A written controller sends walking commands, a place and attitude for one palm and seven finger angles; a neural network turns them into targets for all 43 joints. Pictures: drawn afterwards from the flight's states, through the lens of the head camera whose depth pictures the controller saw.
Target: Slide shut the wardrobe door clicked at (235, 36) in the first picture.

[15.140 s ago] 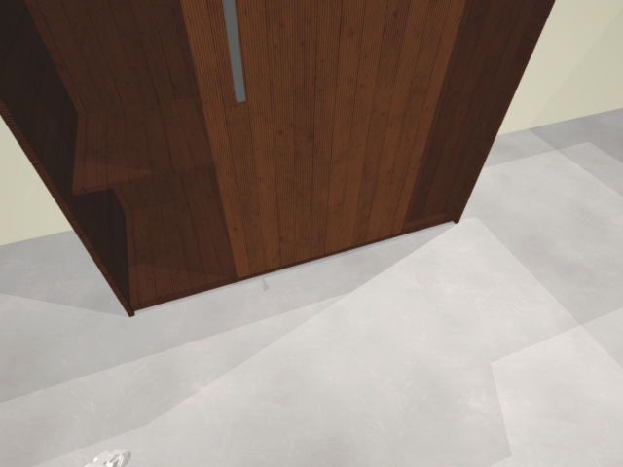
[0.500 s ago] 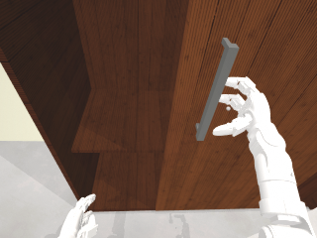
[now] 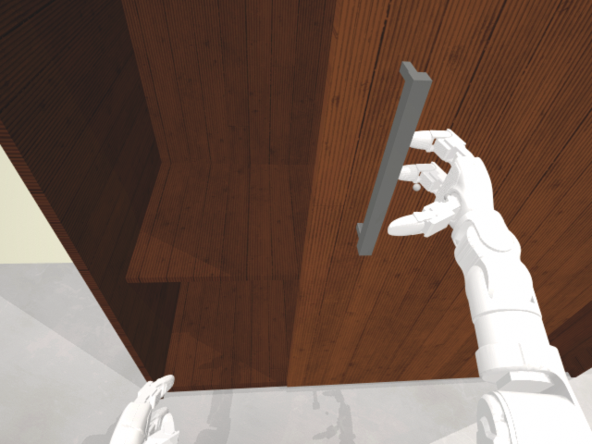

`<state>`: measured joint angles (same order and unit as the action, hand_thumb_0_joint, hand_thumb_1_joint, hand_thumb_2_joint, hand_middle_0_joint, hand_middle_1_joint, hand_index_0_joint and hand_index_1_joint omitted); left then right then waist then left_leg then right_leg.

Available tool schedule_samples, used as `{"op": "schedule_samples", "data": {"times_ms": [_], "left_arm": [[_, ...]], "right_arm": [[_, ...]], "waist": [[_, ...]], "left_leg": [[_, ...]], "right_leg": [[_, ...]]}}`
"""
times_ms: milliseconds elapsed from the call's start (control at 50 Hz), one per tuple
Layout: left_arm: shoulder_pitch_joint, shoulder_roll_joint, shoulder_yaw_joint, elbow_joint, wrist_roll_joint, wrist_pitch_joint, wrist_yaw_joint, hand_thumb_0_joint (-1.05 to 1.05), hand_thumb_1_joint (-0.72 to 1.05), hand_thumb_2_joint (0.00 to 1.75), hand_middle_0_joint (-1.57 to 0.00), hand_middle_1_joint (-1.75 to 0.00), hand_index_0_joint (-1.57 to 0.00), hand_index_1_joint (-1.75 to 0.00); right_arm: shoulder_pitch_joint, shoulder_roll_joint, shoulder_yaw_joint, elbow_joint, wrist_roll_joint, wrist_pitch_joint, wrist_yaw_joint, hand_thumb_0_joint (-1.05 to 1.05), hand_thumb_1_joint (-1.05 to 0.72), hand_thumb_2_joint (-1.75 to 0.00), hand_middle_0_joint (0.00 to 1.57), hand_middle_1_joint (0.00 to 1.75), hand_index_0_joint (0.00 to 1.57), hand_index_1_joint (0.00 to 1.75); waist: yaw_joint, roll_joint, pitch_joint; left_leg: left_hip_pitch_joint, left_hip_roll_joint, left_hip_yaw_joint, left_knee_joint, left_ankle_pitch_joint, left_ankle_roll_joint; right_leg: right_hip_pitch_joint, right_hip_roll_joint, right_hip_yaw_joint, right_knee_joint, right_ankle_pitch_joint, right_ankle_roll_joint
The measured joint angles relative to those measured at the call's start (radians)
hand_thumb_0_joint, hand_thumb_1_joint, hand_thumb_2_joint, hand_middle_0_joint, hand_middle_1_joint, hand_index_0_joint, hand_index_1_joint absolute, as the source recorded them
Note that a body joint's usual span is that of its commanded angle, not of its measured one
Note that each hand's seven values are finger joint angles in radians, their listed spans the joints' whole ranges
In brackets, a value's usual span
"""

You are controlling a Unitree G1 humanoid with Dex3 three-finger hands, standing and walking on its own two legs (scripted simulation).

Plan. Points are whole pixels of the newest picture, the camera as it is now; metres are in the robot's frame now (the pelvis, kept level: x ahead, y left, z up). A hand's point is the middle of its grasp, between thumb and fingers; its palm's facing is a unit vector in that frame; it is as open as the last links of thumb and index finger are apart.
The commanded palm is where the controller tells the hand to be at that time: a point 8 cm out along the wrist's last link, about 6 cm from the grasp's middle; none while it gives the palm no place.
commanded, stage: slide the fingers in behind the handle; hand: right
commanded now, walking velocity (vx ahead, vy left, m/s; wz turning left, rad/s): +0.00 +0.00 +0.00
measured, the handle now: (382, 173) +0.44 -0.09 +0.17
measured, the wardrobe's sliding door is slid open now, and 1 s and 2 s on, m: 0.39 0.39 0.39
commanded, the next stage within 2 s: grip the handle and tug to test in 1.62 s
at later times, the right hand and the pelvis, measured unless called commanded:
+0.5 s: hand (394, 194) +0.38 -0.09 +0.18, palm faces -0.11 +0.99 -0.01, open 14.0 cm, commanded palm +0.36 -0.14 +0.18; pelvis +0.01 +0.00 +0.00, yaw +1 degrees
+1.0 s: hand (377, 196) +0.38 -0.07 +0.18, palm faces -0.12 +0.99 -0.01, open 14.0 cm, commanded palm +0.36 -0.12 +0.18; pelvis +0.01 +0.01 +0.00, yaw +1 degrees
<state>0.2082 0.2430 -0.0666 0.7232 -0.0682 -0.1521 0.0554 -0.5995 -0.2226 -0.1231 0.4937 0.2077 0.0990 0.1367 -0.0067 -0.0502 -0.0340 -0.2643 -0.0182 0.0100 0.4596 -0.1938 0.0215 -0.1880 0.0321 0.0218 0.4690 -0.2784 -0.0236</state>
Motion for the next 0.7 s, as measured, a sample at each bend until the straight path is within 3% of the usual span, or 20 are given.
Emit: {"op": "schedule_samples", "data": {"times_ms": [360, 700], "left_arm": [[-0.014, -0.005, 0.002, -0.019, 0.008, -0.014, -0.011, 0.01, 0.91, 0.9, -0.2, -0.3, -0.2, -0.3], [-0.041, -0.016, -0.001, -0.03, 0.014, 0.023, -0.015, 0.01, 0.91, 0.9, -0.2, -0.3, -0.2, -0.3]], "right_arm": [[0.106, 0.044, 0.033, -0.149, -0.011, 0.021, -0.042, -0.01, 0.5, -0.3, 0.31, 1.2, 0.31, 1.2], [0.136, 0.074, 0.058, -0.221, -0.02, 0.074, -0.084, -0.01, 0.5, -0.3, 0.3, 1.2, 0.31, 1.2]], "waist": [[0.006, -0.003, 0.007], [0.002, -0.006, 0.002]], "left_leg": [[0.022, -0.003, -0.018, -0.002, -0.002, -0.003], [0.036, -0.012, -0.015, -0.005, -0.011, 0.006]], "right_leg": [[0.033, -0.002, -0.018, -0.014, -0.003, -0.002], [0.05, -0.011, -0.016, -0.024, -0.008, 0.006]]}}
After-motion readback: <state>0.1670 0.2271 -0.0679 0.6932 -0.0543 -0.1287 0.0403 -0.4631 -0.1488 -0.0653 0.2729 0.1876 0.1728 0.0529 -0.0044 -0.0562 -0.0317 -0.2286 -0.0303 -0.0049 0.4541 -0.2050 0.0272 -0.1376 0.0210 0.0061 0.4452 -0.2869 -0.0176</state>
